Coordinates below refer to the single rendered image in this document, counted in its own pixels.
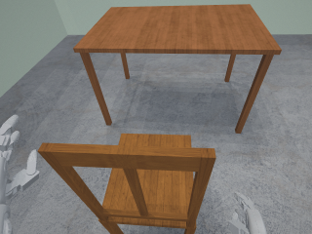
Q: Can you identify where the right robot hand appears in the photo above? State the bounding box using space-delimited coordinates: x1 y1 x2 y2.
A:
229 192 267 234

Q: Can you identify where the table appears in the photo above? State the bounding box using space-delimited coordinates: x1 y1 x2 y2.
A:
73 4 282 134

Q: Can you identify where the robot left forearm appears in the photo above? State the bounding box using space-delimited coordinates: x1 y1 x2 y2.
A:
0 204 13 234

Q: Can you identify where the left robot hand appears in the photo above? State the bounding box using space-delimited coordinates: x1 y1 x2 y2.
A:
0 114 40 205

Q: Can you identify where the chair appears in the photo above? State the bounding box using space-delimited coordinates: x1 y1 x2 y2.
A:
38 134 216 234

